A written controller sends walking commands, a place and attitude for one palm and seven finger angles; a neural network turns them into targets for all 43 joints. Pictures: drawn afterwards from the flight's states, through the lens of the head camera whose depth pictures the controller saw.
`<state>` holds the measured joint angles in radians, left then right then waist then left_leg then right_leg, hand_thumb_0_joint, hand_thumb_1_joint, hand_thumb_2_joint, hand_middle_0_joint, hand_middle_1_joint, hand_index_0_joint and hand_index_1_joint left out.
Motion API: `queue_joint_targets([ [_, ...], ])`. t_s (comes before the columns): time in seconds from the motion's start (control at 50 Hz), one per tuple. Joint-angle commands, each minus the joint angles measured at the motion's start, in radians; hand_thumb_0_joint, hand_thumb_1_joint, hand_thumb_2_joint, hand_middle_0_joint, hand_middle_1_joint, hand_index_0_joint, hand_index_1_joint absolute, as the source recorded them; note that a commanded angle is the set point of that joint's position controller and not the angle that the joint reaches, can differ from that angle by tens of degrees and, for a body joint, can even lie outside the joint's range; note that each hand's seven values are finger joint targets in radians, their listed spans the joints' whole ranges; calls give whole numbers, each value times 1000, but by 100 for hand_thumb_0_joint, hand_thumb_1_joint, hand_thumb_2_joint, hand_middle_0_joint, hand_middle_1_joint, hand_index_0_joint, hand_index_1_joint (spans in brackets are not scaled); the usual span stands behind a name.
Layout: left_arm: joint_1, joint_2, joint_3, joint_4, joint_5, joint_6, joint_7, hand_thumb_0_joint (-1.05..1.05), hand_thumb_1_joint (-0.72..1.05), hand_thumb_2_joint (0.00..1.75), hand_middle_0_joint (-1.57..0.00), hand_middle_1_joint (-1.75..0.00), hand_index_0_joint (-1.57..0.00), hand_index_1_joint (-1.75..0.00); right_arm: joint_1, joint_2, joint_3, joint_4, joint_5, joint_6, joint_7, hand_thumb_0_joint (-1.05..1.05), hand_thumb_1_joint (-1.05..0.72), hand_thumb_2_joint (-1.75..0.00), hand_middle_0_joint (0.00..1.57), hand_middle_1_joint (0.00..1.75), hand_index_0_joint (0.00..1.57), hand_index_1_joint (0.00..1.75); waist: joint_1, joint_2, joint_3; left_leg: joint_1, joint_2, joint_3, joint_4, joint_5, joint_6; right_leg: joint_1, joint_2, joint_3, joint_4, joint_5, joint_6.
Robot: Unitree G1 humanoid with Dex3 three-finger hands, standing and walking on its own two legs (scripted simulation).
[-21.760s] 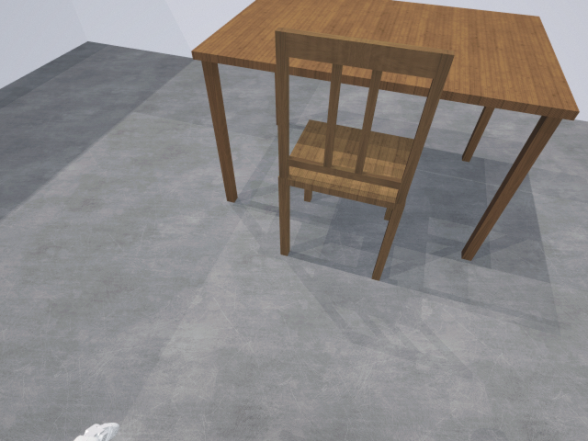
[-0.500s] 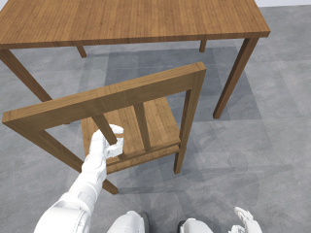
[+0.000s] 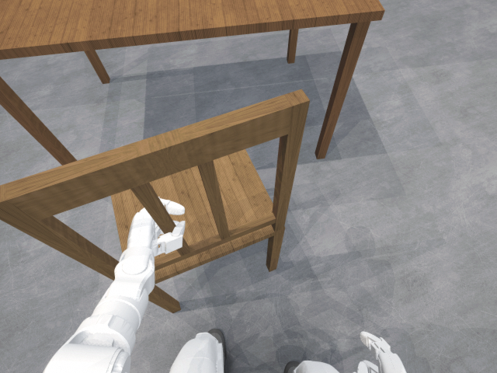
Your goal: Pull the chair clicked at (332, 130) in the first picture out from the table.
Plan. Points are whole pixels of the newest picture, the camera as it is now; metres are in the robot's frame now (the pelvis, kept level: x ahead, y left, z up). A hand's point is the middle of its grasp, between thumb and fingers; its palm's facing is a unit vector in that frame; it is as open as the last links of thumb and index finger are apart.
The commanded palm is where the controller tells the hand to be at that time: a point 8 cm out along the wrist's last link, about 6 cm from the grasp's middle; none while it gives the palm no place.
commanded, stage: step backward, pulling the chair out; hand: left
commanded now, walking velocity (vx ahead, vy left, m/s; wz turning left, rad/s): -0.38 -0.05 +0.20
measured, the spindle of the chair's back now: (166, 224) +0.36 +0.18 -0.07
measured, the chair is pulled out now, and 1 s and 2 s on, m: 0.33 0.60 0.62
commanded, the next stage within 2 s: stop walking, hand still on the chair in 0.60 s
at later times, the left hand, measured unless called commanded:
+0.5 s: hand (171, 319) +0.20 +0.14 -0.07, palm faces +0.07 -0.98 -0.21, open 5.5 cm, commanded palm +0.18 +0.19 -0.07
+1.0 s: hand out of the picture +0.08 +0.14 -0.07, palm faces +0.08 -0.98 -0.20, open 5.5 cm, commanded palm +0.06 +0.19 -0.05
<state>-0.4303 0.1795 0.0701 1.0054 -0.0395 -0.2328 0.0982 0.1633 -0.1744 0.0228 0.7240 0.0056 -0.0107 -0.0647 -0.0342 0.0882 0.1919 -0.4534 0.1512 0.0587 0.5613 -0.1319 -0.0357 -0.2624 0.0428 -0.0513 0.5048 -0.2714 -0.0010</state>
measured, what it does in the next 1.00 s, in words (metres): walks backwards: left foot, then right foot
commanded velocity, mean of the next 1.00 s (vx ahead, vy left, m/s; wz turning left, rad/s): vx -0.17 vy -0.04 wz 0.10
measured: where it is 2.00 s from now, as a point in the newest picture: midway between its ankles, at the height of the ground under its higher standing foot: outside the picture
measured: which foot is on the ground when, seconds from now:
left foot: down 0.00-0.02, up 0.04-0.18, down 0.20-0.86, up 0.88-0.96, down 0.98-1.00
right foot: down 0.00-0.26, up 0.28-0.40, down 0.42-1.00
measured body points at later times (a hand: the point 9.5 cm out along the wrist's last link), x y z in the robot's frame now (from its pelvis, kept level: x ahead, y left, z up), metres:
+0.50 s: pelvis -0.13 -0.02 +0.00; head -0.06 -0.02 +0.44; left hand +0.19 +0.19 -0.06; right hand -0.01 -0.26 -0.13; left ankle -0.05 +0.14 -0.73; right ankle -0.10 -0.14 -0.73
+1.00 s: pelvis -0.19 -0.02 -0.01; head -0.19 -0.03 +0.44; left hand +0.07 +0.19 -0.06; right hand -0.09 -0.27 -0.13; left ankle -0.18 +0.10 -0.73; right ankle -0.12 -0.15 -0.73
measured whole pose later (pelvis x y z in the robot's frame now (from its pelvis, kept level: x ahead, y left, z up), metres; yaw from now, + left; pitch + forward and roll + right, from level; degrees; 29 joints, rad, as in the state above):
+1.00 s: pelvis -0.19 -0.02 -0.01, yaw +4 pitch -3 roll -1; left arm -0.15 0.15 0.00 0.82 -0.02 -0.11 0.09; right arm 0.27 -0.24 0.03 0.76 0.01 -0.05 -0.12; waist -0.06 0.02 0.05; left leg -0.29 0.00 -0.03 0.64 -0.32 0.01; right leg -0.34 -0.05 -0.07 0.62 -0.24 0.01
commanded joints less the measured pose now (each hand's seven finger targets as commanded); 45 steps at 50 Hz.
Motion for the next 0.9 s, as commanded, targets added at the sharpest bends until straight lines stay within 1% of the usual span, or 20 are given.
queue_joint_targets([
  [0.0, -191, 215, 28, -208, 44, -78, -3, 0, 90, 90, -50, -145, -50, -145, 16, -179, -73, -120, 20, -19, -45, 0, -90, -90, 20, 30, 20, 30, -3, -252, -548, 140, -57, -70, 178, -138, 9, 193, -319, 201, -50, 749, -92],
  [0.04, -169, 217, 27, -201, 38, -60, -4, 0, 90, 90, -50, -145, -50, -145, -28, -173, -58, -126, 16, -18, -47, 0, -90, -90, 20, 30, 20, 30, 18, -202, -481, 73, -89, -118, 283, -297, 9, 99, -381, 217, -80, 565, -129],
  [0.08, -158, 209, 36, -198, 44, -48, 5, 0, 90, 90, -50, -145, -50, -145, -27, -170, -47, -102, 8, -33, -53, 0, -90, -90, 20, 30, 20, 30, 17, -183, -451, 66, -92, -146, 242, -298, 6, 89, -376, 201, -67, 518, -134],
  [0.16, -189, 168, -8, -194, 30, -26, 11, 0, 90, 90, -50, -145, -50, -145, 41, -196, -43, -69, 5, -47, -76, 0, -90, -90, 20, 30, 20, 30, -6, -193, -443, 169, -49, -145, -103, -15, 31, 114, -260, 101, 25, 464, -46],
  [0.2, -221, 122, -43, -208, 30, -30, 8, 0, 90, 90, -50, -145, -50, -145, 62, -230, -67, -82, 2, -39, -72, 0, -90, -90, 20, 30, 20, 30, -6, -64, -450, 230, 78, -271, -133, 374, 97, 58, -127, 53, 93, 335, 15],
  [0.24, -276, 81, -87, -252, 42, -32, -1, 0, 90, 90, -50, -145, -50, -145, 40, -204, -58, -89, -11, -25, -52, 0, -90, -90, 20, 30, 20, 30, -10, 214, -462, 241, 135, -327, -150, 474, 149, 10, -104, 52, 219, 57, 12],
  [0.28, -270, 76, -81, -250, 46, -24, 3, 0, 90, 90, -50, -145, -50, -145, 40, -199, -66, -95, -13, -24, -34, 0, -90, -90, 20, 30, 20, 30, 0, 239, -448, 237, 170, -352, -161, 415, 171, -39, -81, 58, 251, -187, -5],
  [0.36, -244, 79, -77, -208, 39, -30, -6, 0, 90, 90, -50, -145, -50, -145, 101, -213, -82, -83, 8, -31, -25, 0, -90, -90, 20, 30, 20, 30, -13, 90, -479, 303, 123, -292, -25, 453, 128, 67, -75, 64, -26, 137, -3],
  [0.42, -252, 148, -53, -171, 53, -42, -16, 0, 90, 90, -50, -145, -50, -145, 71, -203, -78, -86, 13, -38, -34, 0, -90, -90, 20, 30, 20, 30, -10, 14, -449, 163, 21, -195, 17, 175, 54, 131, -186, 130, -74, 395, -43],
  [0.46, -266, 214, -5, -183, 45, -43, -4, 0, 90, 90, -50, -145, -50, -145, 64, -203, -86, -81, 21, -36, -44, 0, -90, -90, 20, 30, 20, 30, -15, -144, -505, 175, -55, -113, 104, 16, 14, 92, -273, 182, -86, 364, -84],
  [0.5, -236, 211, -1, -159, 36, -38, -5, 0, 90, 90, -50, -145, -50, -145, 11, -188, -68, -99, 25, -35, -51, 0, -90, -90, 20, 30, 20, 30, 8, -192, -478, 156, -109, -108, 239, -243, 8, 17, -352, 226, -139, 265, -120],
  [0.52, -214, 209, -4, -137, 27, -28, -4, 0, 90, 90, -50, -145, -50, -145, 10, -195, -65, -89, 28, -33, -55, 0, -90, -90, 20, 30, 20, 30, 13, -167, -455, 175, -106, -122, 260, -257, 9, -38, -361, 225, -147, 157, -133],
  [0.58, -230, 182, -10, -135, 24, -12, 1, 0, 90, 90, -50, -145, -50, -145, 27, -186, -38, -84, 18, -45, -62, 0, -90, -90, 20, 30, 20, 30, -1, -202, -420, 206, -76, -129, 43, -199, 28, -52, -285, 124, -67, 70, -72],
  [0.62, -238, 158, -30, -125, 21, -9, 6, 0, 90, 90, -50, -145, -50, -145, 27, -226, -47, -83, 16, -54, -76, 0, -90, -90, 20, 30, 20, 30, 5, -74, -358, 175, 19, -253, -144, -50, 83, -69, -153, 55, 37, -16, -9],
  [0.68, -318, 101, -80, -182, 15, -15, -1, 0, 90, 90, -50, -145, -50, -145, 14, -202, -33, -103, 7, -47, -57, 0, -90, -90, 20, 30, 20, 30, 21, 188, -368, 45, 148, -432, -277, -223, 175, 4, -70, 49, 243, -176, -2],
  [0.7, -265, 104, -76, -370, 16, -21, -1, 0, 90, 90, -50, -145, -50, -145, 15, -181, -36, -147, 13, -49, -51, 0, -90, -90, 20, 30, 20, 30, 26, 191, -394, 46, 135, -406, -274, -253, 180, 68, -74, 58, 220, -169, -6],
  [0.76, -155, 105, -70, -351, 4, 17, -9, 0, 90, 90, -50, -145, -50, -145, 63, -191, -36, -145, 27, -53, -56, 0, -90, -90, 20, 30, 20, 30, 15, 44, -413, 113, 21, -261, -138, -270, 130, 151, -80, 79, -20, -113, -3],
  [0.82, -118, 173, -32, -363, 18, 44, -4, 0, 90, 90, -50, -145, -50, -145, 88, -191, -51, -135, 34, -48, -64, 0, -90, -90, 20, 30, 20, 30, -5, -218, -409, 227, -155, -61, 147, -362, 35, -54, -252, 236, -237, -433, -82],
  [0.84, -125, 172, -24, -368, 20, 50, 2, 0, 90, 90, -50, -145, -50, -145, 66, -184, -47, -123, 29, -49, -68, 0, -90, -90, 20, 30, 20, 30, -6, -238, -393, 269, -167, -53, 258, -307, 25, -147, -315, 263, -270, -472, -116],
  [0.88, -108, 159, -26, -415, 25, 57, 2, 0, 90, 90, -50, -145, -50, -145, 33, -167, -28, -106, 9, -73, -64, 0, -90, -90, 20, 30, 20, 30, -12, -151, -384, 326, -158, -69, 259, -252, 33, -196, -314, 202, -227, -362, -117],
])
